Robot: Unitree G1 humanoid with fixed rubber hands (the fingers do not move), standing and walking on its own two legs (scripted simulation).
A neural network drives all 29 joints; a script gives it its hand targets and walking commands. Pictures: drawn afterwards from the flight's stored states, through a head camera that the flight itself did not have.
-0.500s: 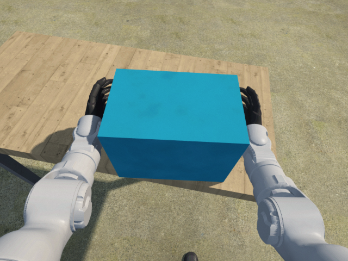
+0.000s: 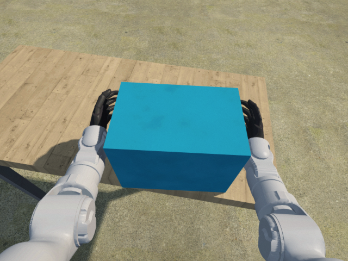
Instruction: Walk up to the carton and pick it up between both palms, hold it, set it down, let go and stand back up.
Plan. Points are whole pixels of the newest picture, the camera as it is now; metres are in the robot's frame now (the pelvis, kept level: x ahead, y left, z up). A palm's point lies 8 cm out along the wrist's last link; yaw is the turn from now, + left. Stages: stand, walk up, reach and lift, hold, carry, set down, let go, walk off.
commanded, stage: reach and lift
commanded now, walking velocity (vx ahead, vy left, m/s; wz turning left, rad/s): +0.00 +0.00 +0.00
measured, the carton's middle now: (176, 140) +0.40 -0.02 +0.01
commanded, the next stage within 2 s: none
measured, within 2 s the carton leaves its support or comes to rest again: leaves its support in 1.00 s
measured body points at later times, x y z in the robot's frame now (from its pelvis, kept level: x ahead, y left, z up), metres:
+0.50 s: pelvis +0.01 +0.00 +0.01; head +0.07 +0.00 +0.45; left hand +0.44 +0.17 +0.06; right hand +0.40 -0.21 +0.05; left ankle -0.04 +0.10 -0.74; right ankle +0.03 -0.11 -0.74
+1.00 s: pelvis +0.01 +0.00 +0.01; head +0.07 +0.01 +0.45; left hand +0.43 +0.16 +0.06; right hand +0.39 -0.21 +0.06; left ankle -0.04 +0.10 -0.74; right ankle +0.03 -0.11 -0.74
